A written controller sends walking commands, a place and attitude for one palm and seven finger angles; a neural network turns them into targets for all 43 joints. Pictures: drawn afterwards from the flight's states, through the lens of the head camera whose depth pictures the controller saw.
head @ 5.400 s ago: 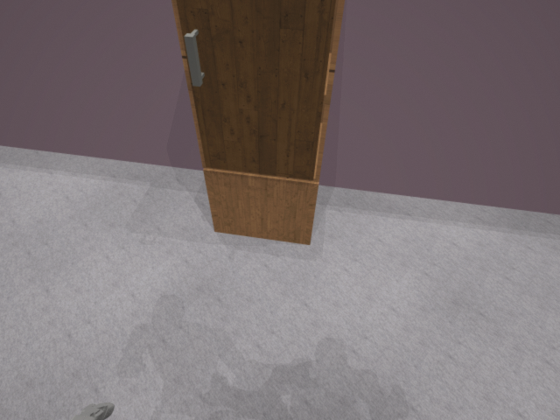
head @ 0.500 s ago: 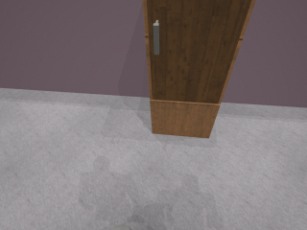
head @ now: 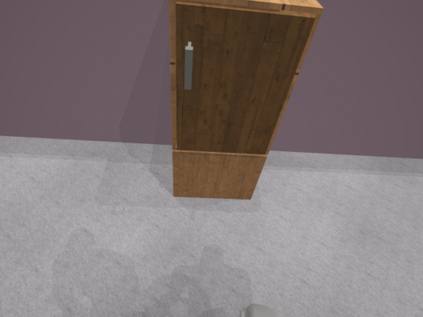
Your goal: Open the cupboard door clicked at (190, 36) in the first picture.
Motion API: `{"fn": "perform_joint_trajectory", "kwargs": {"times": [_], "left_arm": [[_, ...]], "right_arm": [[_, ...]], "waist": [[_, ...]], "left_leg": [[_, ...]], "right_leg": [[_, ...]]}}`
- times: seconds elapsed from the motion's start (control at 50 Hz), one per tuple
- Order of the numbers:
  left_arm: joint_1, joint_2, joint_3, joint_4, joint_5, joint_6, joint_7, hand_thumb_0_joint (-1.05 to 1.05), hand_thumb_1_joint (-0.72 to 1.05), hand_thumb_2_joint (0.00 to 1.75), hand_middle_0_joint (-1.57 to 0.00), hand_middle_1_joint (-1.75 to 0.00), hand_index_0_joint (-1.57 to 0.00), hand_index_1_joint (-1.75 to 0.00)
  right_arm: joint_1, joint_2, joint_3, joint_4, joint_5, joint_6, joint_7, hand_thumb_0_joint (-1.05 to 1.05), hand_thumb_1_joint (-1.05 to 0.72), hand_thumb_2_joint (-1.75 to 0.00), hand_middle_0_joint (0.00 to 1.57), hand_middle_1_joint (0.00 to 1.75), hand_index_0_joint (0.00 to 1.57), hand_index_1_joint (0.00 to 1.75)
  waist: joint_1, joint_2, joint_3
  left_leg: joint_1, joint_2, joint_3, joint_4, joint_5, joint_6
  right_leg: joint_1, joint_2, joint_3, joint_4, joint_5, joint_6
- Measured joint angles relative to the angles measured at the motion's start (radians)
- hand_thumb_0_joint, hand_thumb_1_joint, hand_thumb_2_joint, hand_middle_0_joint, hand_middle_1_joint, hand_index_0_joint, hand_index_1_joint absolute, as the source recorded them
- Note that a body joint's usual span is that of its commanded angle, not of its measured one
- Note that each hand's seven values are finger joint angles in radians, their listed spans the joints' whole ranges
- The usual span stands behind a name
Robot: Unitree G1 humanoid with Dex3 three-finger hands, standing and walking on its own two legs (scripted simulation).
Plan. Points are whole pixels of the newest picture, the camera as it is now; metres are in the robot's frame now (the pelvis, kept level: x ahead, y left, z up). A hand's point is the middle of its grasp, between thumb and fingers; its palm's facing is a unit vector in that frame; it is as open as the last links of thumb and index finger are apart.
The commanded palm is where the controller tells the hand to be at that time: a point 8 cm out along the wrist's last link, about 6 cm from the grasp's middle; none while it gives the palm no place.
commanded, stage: take the last steps up to it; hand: left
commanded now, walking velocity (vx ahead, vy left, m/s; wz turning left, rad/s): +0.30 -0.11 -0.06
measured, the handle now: (188, 65) +0.82 +0.11 +0.06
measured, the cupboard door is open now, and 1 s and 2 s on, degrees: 0 0 0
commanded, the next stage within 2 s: come to a stop and stand still in 0.62 s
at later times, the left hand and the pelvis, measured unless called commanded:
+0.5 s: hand (172, 287) +0.22 +0.09 -0.16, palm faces +0.07 -0.97 -0.23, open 7.1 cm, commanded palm none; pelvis +0.15 -0.10 -0.01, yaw +2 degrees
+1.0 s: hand (168, 286) +0.23 +0.10 -0.19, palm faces +0.08 -0.98 -0.17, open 7.4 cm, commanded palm none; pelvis +0.25 -0.07 -0.01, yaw +1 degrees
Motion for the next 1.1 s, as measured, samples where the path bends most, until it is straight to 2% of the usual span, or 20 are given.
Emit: {"fn": "perform_joint_trajectory", "kwargs": {"times": [0.1, 0.16, 0.2, 0.22, 0.24, 0.28, 0.32, 0.38, 0.44, 0.52, 0.6, 0.68, 0.72, 0.74, 0.76, 0.8, 0.84, 0.94, 1.04, 1.1], "left_arm": [[-0.073, -0.023, -0.020, 0.004, -0.005, -0.001, -0.007, 0.01, 0.91, 0.89, -0.20, -0.30, -0.20, -0.30], [-0.132, -0.043, -0.031, -0.007, -0.010, -0.019, -0.009, 0.01, 0.91, 0.89, -0.20, -0.30, -0.20, -0.30], [-0.165, -0.056, -0.036, -0.020, -0.013, -0.044, -0.008, 0.01, 0.91, 0.89, -0.20, -0.30, -0.20, -0.30], [-0.177, -0.059, -0.039, -0.028, -0.013, -0.064, -0.008, 0.01, 0.91, 0.89, -0.20, -0.30, -0.20, -0.30], [-0.192, -0.064, -0.038, -0.033, -0.012, -0.086, -0.002, 0.01, 0.91, 0.89, -0.20, -0.30, -0.20, -0.30], [-0.209, -0.081, -0.042, -0.039, -0.019, -0.114, 0.011, 0.01, 0.91, 0.89, -0.20, -0.30, -0.20, -0.30], [-0.196, -0.095, -0.047, -0.035, -0.024, -0.120, 0.020, 0.01, 0.91, 0.89, -0.20, -0.30, -0.20, -0.30], [-0.160, -0.103, -0.026, -0.036, -0.040, -0.133, 0.048, -0.02, 0.93, 0.89, -0.21, -0.30, -0.20, -0.30], [-0.127, -0.084, -0.032, -0.026, -0.026, -0.137, 0.058, -0.04, 0.95, 0.89, -0.21, -0.30, -0.20, -0.30], [-0.060, -0.078, -0.044, 0.004, -0.018, -0.133, 0.058, -0.03, 0.95, 0.89, -0.20, -0.30, -0.20, -0.30], [0.010, -0.090, -0.058, 0.040, -0.014, -0.128, 0.054, -0.02, 0.93, 0.89, -0.20, -0.30, -0.20, -0.30], [0.072, -0.104, -0.067, 0.074, -0.011, -0.119, 0.050, 0.00, 0.92, 0.89, -0.20, -0.30, -0.20, -0.30], [0.103, -0.108, -0.068, 0.090, -0.012, -0.112, 0.050, 0.00, 0.91, 0.89, -0.20, -0.30, -0.20, -0.30], [0.119, -0.110, -0.068, 0.098, -0.014, -0.108, 0.050, 0.00, 0.91, 0.89, -0.20, -0.30, -0.20, -0.30], [0.124, -0.110, -0.068, 0.108, -0.019, -0.100, 0.050, 0.00, 0.91, 0.89, -0.20, -0.30, -0.20, -0.30], [0.120, -0.113, -0.075, 0.120, -0.027, -0.082, 0.056, 0.01, 0.91, 0.89, -0.20, -0.30, -0.20, -0.30], [0.106, -0.116, -0.078, 0.123, -0.029, -0.065, 0.065, 0.01, 0.91, 0.89, -0.20, -0.30, -0.20, -0.30], [0.036, -0.106, -0.066, 0.079, -0.022, -0.030, 0.070, 0.01, 0.91, 0.89, -0.20, -0.30, -0.20, -0.30], [-0.039, -0.056, -0.032, 0.005, -0.012, -0.003, 0.070, 0.01, 0.91, 0.89, -0.20, -0.30, -0.20, -0.30], [-0.073, -0.034, -0.022, -0.027, -0.012, 0.002, 0.069, 0.01, 0.91, 0.89, -0.20, -0.30, -0.20, -0.30]], "right_arm": [[0.059, 0.015, -0.003, 0.038, -0.010, -0.003, 0.004, 0.00, -0.90, -0.90, 0.20, 0.30, 0.20, 0.30], [0.085, 0.014, -0.009, 0.062, -0.015, 0.005, 0.011, 0.00, -0.90, -0.90, 0.20, 0.30, 0.20, 0.30], [0.103, 0.012, -0.013, 0.079, -0.012, 0.011, 0.016, 0.00, -0.90, -0.90, 0.20, 0.30, 0.20, 0.30], [0.115, 0.013, -0.015, 0.088, -0.008, 0.013, 0.020, 0.00, -0.90, -0.90, 0.20, 0.30, 0.20, 0.30], [0.115, 0.014, -0.015, 0.099, -0.001, 0.019, 0.025, 0.00, -0.90, -0.90, 0.20, 0.30, 0.20, 0.30], [0.085, 0.009, -0.015, 0.110, 0.008, 0.043, 0.030, 0.00, -0.90, -0.90, 0.20, 0.30, 0.20, 0.30], [0.046, -0.001, -0.025, 0.104, 0.011, 0.055, 0.032, 0.00, -0.90, -0.90, 0.20, 0.30, 0.20, 0.30], [-0.024, -0.023, -0.040, 0.066, 0.002, 0.055, 0.031, 0.01, -0.90, -0.90, 0.20, 0.30, 0.20, 0.30], [-0.098, -0.044, -0.051, 0.016, -0.005, 0.049, 0.031, 0.00, -0.91, -0.90, 0.19, 0.30, 0.20, 0.30], [-0.188, -0.060, -0.055, -0.034, -0.007, 0.044, 0.039, 0.00, -0.91, -0.90, 0.19, 0.30, 0.19, 0.30], [-0.260, -0.058, -0.047, -0.060, -0.004, 0.041, 0.050, 0.00, -0.91, -0.90, 0.19, 0.30, 0.19, 0.29], [-0.304, -0.043, -0.035, -0.067, -0.001, 0.036, 0.056, 0.00, -0.91, -0.90, 0.19, 0.30, 0.19, 0.30], [-0.313, -0.034, -0.027, -0.067, -0.002, 0.028, 0.055, 0.00, -0.91, -0.90, 0.19, 0.30, 0.19, 0.30], [-0.315, -0.030, -0.022, -0.067, -0.003, 0.020, 0.054, 0.00, -0.91, -0.90, 0.19, 0.30, 0.19, 0.30], [-0.319, -0.022, -0.018, -0.065, -0.005, 0.010, 0.049, 0.00, -0.91, -0.90, 0.19, 0.30, 0.19, 0.30], [-0.320, -0.009, -0.003, -0.060, -0.001, 0.002, 0.034, 0.00, -0.91, -0.90, 0.19, 0.30, 0.20, 0.30], [-0.315, 0.002, 0.008, -0.046, 0.007, 0.008, 0.016, 0.00, -0.91, -0.90, 0.19, 0.30, 0.20, 0.30], [-0.335, -0.014, -0.013, -0.044, 0.020, 0.027, -0.012, -0.04, -0.95, -0.90, 0.20, 0.30, 0.20, 0.30], [-0.318, -0.031, -0.024, -0.040, 0.011, 0.059, -0.007, -0.03, -0.94, -0.90, 0.20, 0.30, 0.20, 0.30], [-0.296, -0.038, -0.032, -0.036, 0.004, 0.071, 0.001, -0.02, -0.93, -0.90, 0.20, 0.30, 0.20, 0.30]], "waist": [[-0.038, 0.007, 0.029], [-0.065, 0.024, 0.046], [-0.074, 0.041, 0.052], [-0.074, 0.043, 0.051], [-0.069, 0.049, 0.056], [-0.062, 0.063, 0.071], [-0.049, 0.066, 0.061], [-0.033, 0.076, 0.032], [-0.024, 0.090, 0.004], [-0.011, 0.098, -0.018], [0.015, 0.089, -0.015], [0.050, 0.067, 0.006], [0.063, 0.051, 0.018], [0.067, 0.042, 0.024], [0.068, 0.024, 0.035], [0.075, 0.008, 0.057], [0.074, 0.007, 0.068], [0.050, 0.013, 0.091], [0.037, 0.010, 0.085], [0.028, 0.015, 0.072]], "left_leg": [[0.042, 0.018, 0.023, -0.004, -0.036, -0.031], [0.057, 0.037, 0.028, 0.019, -0.072, -0.061], [0.057, 0.057, 0.025, 0.067, -0.115, -0.086], [0.041, 0.067, 0.017, 0.127, -0.148, -0.090], [-0.001, 0.085, 0.004, 0.238, -0.179, -0.074], [-0.126, 0.081, -0.087, 0.542, -0.232, -0.038], [-0.247, 0.062, -0.122, 0.764, -0.185, -0.014], [-0.386, 0.063, -0.120, 0.852, -0.067, -0.011], [-0.471, 0.065, -0.107, 0.797, 0.010, -0.021], [-0.508, 0.061, -0.095, 0.676, 0.059, -0.034], [-0.478, 0.053, -0.083, 0.509, 0.069, -0.036], [-0.409, 0.032, -0.070, 0.369, 0.047, -0.021], [-0.353, 0.014, -0.057, 0.290, 0.062, -0.009], [-0.320, 0.002, -0.049, 0.247, 0.093, 0.010], [-0.311, -0.013, -0.038, 0.252, 0.082, 0.034], [-0.291, -0.025, -0.018, 0.265, 0.044, 0.056], [-0.257, -0.032, -0.007, 0.233, 0.039, 0.061], [-0.214, -0.038, -0.002, 0.147, 0.083, 0.061], [-0.227, -0.013, -0.018, 0.135, 0.103, 0.040], [-0.238, 0.001, -0.028, 0.137, 0.113, 0.022]], "right_leg": [[0.032, -0.030, -0.072, -0.209, -0.040, -0.008], [0.084, -0.021, -0.108, -0.371, -0.078, -0.028], [0.145, 0.000, -0.131, -0.488, -0.067, -0.046], [0.185, 0.007, -0.139, -0.547, -0.036, -0.063], [0.188, 0.011, -0.148, -0.540, 0.018, -0.082], [0.201, 0.016, -0.170, -0.478, -0.046, -0.103], [0.248, 0.020, -0.182, -0.499, -0.092, -0.109], [0.329, 0.037, -0.202, -0.597, -0.076, -0.110], [0.395, 0.058, -0.220, -0.682, -0.062, -0.116], [0.459, 0.081, -0.227, -0.744, -0.067, -0.118], [0.506, 0.093, -0.225, -0.764, -0.095, -0.111], [0.542, 0.090, -0.225, -0.746, -0.143, -0.092], [0.549, 0.078, -0.224, -0.708, -0.183, -0.077], [0.541, 0.067, -0.220, -0.663, -0.214, -0.068], [0.515, 0.043, -0.209, -0.586, -0.242, -0.062], [0.432, 0.027, -0.149, -0.379, -0.331, -0.050], [0.368, 0.019, -0.105, -0.274, -0.367, -0.036], [0.251, -0.005, -0.049, -0.241, -0.317, -0.015], [0.158, 0.006, -0.022, -0.121, -0.267, -0.010], [0.169, 0.009, -0.026, -0.148, -0.249, -0.010]]}}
